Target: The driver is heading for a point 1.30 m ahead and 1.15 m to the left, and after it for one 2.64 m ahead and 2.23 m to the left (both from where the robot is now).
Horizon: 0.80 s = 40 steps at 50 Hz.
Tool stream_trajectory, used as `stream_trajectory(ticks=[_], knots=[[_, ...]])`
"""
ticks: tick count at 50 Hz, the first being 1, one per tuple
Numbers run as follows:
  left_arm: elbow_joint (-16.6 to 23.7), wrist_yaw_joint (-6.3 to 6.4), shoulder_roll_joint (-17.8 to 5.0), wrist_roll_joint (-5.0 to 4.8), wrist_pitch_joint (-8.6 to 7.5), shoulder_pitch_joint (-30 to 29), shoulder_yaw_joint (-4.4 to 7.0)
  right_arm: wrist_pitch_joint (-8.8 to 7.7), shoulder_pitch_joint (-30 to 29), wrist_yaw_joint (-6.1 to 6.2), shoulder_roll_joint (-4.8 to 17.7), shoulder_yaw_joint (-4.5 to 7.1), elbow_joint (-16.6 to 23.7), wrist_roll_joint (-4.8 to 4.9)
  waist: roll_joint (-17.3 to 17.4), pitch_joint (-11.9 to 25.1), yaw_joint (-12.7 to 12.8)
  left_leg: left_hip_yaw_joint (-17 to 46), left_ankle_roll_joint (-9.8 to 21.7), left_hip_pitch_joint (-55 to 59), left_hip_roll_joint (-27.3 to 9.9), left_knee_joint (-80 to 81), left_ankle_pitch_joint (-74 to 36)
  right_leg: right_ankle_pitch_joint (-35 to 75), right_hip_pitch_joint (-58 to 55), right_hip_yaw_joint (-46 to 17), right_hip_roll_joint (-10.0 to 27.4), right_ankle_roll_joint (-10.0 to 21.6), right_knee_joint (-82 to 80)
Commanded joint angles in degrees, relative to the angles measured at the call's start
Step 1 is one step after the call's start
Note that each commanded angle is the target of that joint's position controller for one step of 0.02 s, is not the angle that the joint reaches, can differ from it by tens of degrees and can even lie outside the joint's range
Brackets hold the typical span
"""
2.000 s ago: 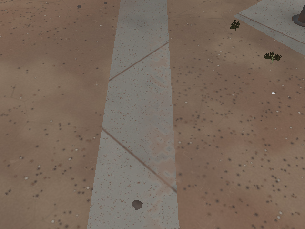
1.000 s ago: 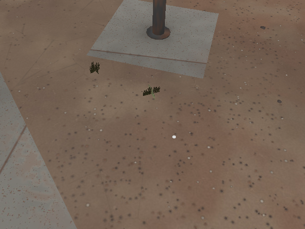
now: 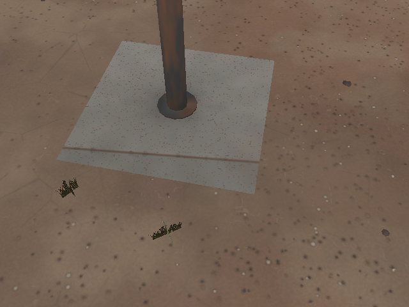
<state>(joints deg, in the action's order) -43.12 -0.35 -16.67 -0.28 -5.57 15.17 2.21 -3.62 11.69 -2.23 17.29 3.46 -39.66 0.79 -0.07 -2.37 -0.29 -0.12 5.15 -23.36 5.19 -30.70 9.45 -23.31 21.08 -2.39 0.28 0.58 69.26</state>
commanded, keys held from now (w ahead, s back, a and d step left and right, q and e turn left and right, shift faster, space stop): w+q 1.00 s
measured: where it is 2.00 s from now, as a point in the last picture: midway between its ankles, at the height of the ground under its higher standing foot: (85, 188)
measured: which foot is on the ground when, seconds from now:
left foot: down 0.00-0.34, up 0.36-0.84, down 0.86-1.00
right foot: up 0.00-0.32, down 0.34-0.86, up 0.88-1.00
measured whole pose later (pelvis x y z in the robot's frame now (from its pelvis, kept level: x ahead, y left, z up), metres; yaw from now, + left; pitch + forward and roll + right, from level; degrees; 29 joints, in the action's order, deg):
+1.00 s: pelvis +0.51 +0.12 +0.00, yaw +36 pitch +1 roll +0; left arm -43.7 -0.2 -17.8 -0.1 -6.0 12.0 2.4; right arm -2.4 13.5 -1.9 17.2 3.8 -35.5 0.6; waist -0.8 -3.5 0.1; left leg 0.3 5.4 -20.4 5.3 -29.1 10.1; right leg -21.2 25.4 -2.0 3.7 -0.9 67.7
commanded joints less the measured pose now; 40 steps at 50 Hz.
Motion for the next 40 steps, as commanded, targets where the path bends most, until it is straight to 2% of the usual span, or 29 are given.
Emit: stream_trajectory(ticks=[1, 3, 4, 6, 8, 10, 12, 14, 15, 16, 17, 18, 19, 20, 21, 22, 23, 25, 29, 31, 34, 37, 38, 40], knots=[[6.81, 0.12, -7.55, 0.95, -1.60, -3.04, 2.06, -0.09, 2.60, 0.88, 6.46, 1.61, 4.18, -0.71, 1.58, 5.04, 0.17, 23.53, 12.17, 15.81, -15.51, 16.31, -8.42, 3.91, 16.15, -3.11, 4.96, -0.91, -3.51], [6.34, 0.46, -6.12, 1.33, -0.46, -1.16, 1.73, -0.22, 1.81, 1.38, 7.13, 1.86, 4.25, -0.49, 2.78, 4.51, 1.52, 19.81, 12.61, 10.56, -14.21, 17.43, -13.97, 5.14, 13.89, -1.71, 5.13, -2.92, -8.33], [6.64, 0.68, -5.44, 1.43, -0.12, -2.12, 1.45, -0.28, 2.05, 1.73, 7.88, 2.08, 4.09, -0.40, 2.77, 3.94, 1.46, 17.81, 12.38, 8.45, -13.33, 17.71, -15.66, 7.24, 13.43, -0.99, 4.81, -3.88, -11.78], [7.55, 0.78, -3.92, 1.51, -0.02, -6.31, 0.75, -0.08, 2.99, 2.38, 9.05, 2.52, 3.53, 0.06, 3.30, 3.11, 0.09, 14.49, 10.46, 5.74, -10.88, 17.52, -14.33, 15.69, 11.61, -0.31, 3.72, -4.99, -20.90], [8.27, 0.48, -2.96, 1.18, -0.36, -10.92, 0.31, 0.42, 4.69, 2.81, 9.23, 2.64, 2.88, 0.45, 4.30, 3.12, -2.05, 13.34, 8.39, 4.78, -9.09, 16.45, -10.20, 24.15, 8.22, 0.02, 1.68, -5.35, -30.10], [8.91, 0.03, -3.54, 0.40, -0.76, -14.18, 0.47, 0.93, 7.05, 3.02, 9.47, 2.75, 2.08, 0.61, 4.99, 3.48, -3.61, 15.54, 7.48, 6.28, -9.70, 15.28, -6.46, 27.78, 6.08, -0.32, -0.01, -5.42, -35.25], [9.34, -0.38, -5.01, -0.06, -1.21, -15.29, 1.06, 1.34, 8.39, 3.14, 9.08, 2.74, 1.58, 0.91, 5.55, 3.63, -3.68, 19.28, 6.70, 9.83, -11.05, 12.51, -3.22, 26.34, 5.35, -1.95, -0.39, -4.68, -38.97], [9.17, -0.64, -6.58, -0.28, -1.68, -14.08, 1.91, 1.59, 8.18, 3.26, 8.84, 2.80, 1.63, 0.72, 6.82, 3.71, -2.37, 23.11, 5.60, 12.80, -12.52, 9.11, -1.85, 22.21, 3.44, -2.87, -0.31, -3.10, -40.83], [8.60, -0.62, -7.11, -0.35, -1.95, -11.74, 2.37, 1.72, 7.36, 3.25, 8.54, 2.80, 1.90, 0.61, 7.58, 3.96, -0.79, 24.11, 4.83, 13.00, -12.43, 6.99, -2.11, 20.60, 0.38, -2.41, -0.30, -1.91, -42.08], [7.49, -0.38, -8.05, -0.12, -2.18, -7.44, 3.09, 1.74, 6.97, 3.15, 7.04, 2.34, 2.25, 0.43, 7.45, 5.67, 1.56, 23.36, 3.34, 12.06, -10.54, 2.97, -3.10, 20.19, -6.04, -1.79, 0.19, -0.29, -44.00], [6.89, 0.08, -10.46, 0.90, -2.47, -0.62, 3.96, 1.47, 6.86, 2.89, 3.85, 1.18, 3.08, -0.03, 4.04, 11.66, 4.83, 19.81, 1.31, 7.87, -7.51, -8.93, -0.66, 17.62, -17.97, -7.52, 6.95, 3.02, -43.27], [5.53, 0.36, -15.47, 1.98, -1.83, 6.12, 5.30, 0.94, 13.56, 2.87, 0.01, -0.07, 4.57, 0.76, -10.97, 20.11, 3.77, 11.00, -2.99, -10.11, 0.65, -28.44, 15.48, 6.92, -38.41, -29.49, 20.07, 11.68, -45.80], [4.44, -0.14, -13.34, 0.53, -1.25, 8.05, 5.07, 0.67, 14.41, 2.91, 3.39, 0.14, 4.90, 1.30, -17.67, 19.96, 4.05, 9.64, -4.01, -20.78, -1.92, -39.46, 24.71, -7.45, -40.08, -44.71, 24.73, 14.21, -50.98], [5.27, 0.04, -9.18, 0.20, -1.02, 5.38, 3.93, 0.92, 10.18, 2.93, 7.86, 1.40, 4.48, 1.34, -10.54, 12.39, 5.34, 10.31, -4.36, -23.67, -4.67, -43.90, 19.61, -11.17, -33.89, -38.06, 22.36, 11.94, -52.44], [5.59, 0.24, -7.60, 0.54, -0.58, 2.78, 3.34, 1.29, 6.01, 2.96, 8.35, 1.67, 5.22, 0.76, -6.42, 7.63, 5.20, 8.15, -4.62, -23.11, -6.48, -44.29, 15.29, -4.67, -27.44, -29.41, 19.93, 10.01, -52.52], [5.31, 0.28, -6.21, 0.81, -0.34, 0.57, 2.81, 1.40, 3.75, 2.79, 7.78, 1.79, 5.96, 0.17, -4.84, 4.05, 4.30, 7.79, -4.74, -21.92, -7.99, -41.91, 12.08, 2.57, -21.61, -22.99, 17.46, 9.44, -53.74], [4.97, 0.44, -5.08, 1.08, -0.37, -0.75, 2.39, 1.59, 3.42, 2.48, 6.99, 1.98, 6.31, 0.27, -6.21, 2.66, 2.95, 7.74, -4.76, -19.75, -9.57, -39.94, 9.96, 7.58, -17.96, -18.28, 15.74, 8.89, -54.95], [4.14, 0.48, -4.50, 0.85, -0.67, -1.58, 2.32, 2.23, 4.20, 2.00, 4.83, 1.72, 6.32, 0.89, -7.52, 1.81, 1.80, 6.28, -5.03, -17.11, -10.65, -37.57, 8.32, 12.62, -14.49, -11.76, 13.99, 8.91, -57.44], [1.84, 0.52, -7.23, 0.84, -1.01, -0.90, 3.33, 2.72, 0.67, 1.78, 2.84, 1.08, 7.76, 0.34, -4.57, 0.90, 1.84, 5.71, -6.35, -19.78, -11.60, -29.76, 2.30, 22.03, -15.48, -4.25, 15.20, 10.60, -59.85], [1.05, 0.60, -7.96, 0.73, -0.71, -1.18, 3.49, 2.47, -1.31, 1.26, 2.47, 0.86, 7.95, 0.41, -4.04, 0.79, 2.36, 4.70, -6.32, -19.13, -11.56, -23.63, -3.47, 25.15, -16.72, 0.21, 14.42, 9.86, -59.90], [-0.37, 0.83, -9.14, 0.32, -0.11, 0.10, 3.67, 1.84, -6.87, 0.16, 1.35, 0.33, 9.09, 0.46, -3.41, -0.66, 4.44, 1.62, -5.44, -16.37, -10.67, -14.01, -10.11, 26.76, -17.83, 5.62, 13.62, 8.38, -59.77], [-1.92, 0.78, -10.61, -0.48, 0.68, 2.18, 4.10, 1.75, -10.82, -0.84, 1.36, 0.28, 10.73, 0.73, -3.37, -2.15, 5.39, -0.71, -3.79, -15.21, -9.85, -8.40, -8.77, 29.24, -21.69, 8.18, 15.02, 7.41, -58.83], [-2.26, 0.76, -11.14, -0.81, 1.01, 2.40, 4.30, 1.79, -11.36, -1.10, 1.79, 0.47, 11.23, 0.73, -3.56, -2.33, 5.09, -1.52, -2.90, -14.58, -9.30, -7.13, -6.74, 32.78, -23.29, 9.02, 15.57, 6.97, -57.60], [-2.41, 1.03, -12.87, -1.39, 1.65, 2.04, 4.87, 2.06, -9.40, -1.27, 3.63, 1.43, 11.49, 0.32, -5.15, -0.09, 2.74, -4.51, -0.48, -8.98, -6.08, -5.75, -0.88, 51.12, -25.69, 11.39, 15.75, 5.81, -51.06]])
